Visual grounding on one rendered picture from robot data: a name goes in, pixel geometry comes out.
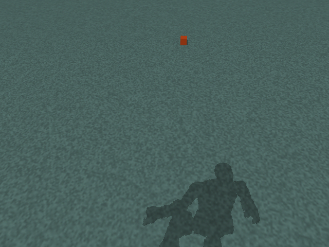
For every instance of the cube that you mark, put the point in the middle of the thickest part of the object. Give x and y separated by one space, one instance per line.
183 40

